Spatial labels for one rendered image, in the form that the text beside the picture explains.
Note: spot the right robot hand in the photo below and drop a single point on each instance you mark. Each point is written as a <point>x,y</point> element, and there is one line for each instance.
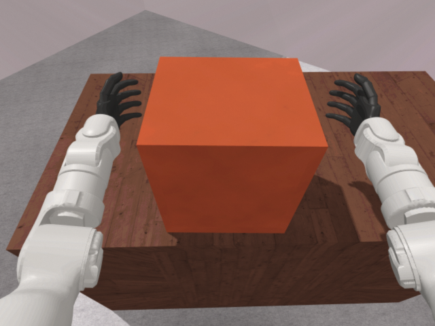
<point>365,102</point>

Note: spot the pedestal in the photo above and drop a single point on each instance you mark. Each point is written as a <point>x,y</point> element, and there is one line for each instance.
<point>334,250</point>

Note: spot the carton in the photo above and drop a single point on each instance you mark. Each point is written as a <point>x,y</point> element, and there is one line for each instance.
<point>229,145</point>

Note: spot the left robot hand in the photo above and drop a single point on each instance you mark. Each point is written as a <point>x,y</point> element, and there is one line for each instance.
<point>110,98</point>

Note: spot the left robot forearm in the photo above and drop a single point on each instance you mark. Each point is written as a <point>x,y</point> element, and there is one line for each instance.
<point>77,197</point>

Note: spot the robot right upper arm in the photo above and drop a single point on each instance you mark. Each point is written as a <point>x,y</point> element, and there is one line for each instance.
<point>412,257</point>

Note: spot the right robot forearm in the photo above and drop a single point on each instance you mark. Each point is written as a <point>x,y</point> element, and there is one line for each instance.
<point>405,191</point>

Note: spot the robot left upper arm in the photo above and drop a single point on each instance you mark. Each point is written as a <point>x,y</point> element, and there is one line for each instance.
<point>61,261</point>

